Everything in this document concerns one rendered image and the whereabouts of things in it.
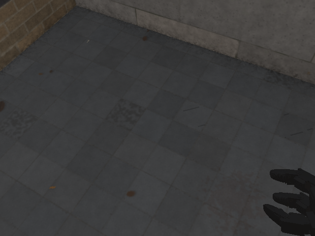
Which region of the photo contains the right robot hand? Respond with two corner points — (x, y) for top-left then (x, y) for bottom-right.
(263, 168), (315, 236)

